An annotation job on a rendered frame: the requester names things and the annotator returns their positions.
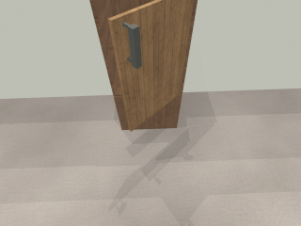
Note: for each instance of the handle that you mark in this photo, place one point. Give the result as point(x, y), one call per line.
point(135, 44)

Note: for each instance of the cupboard door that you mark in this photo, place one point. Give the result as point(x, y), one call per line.
point(164, 27)

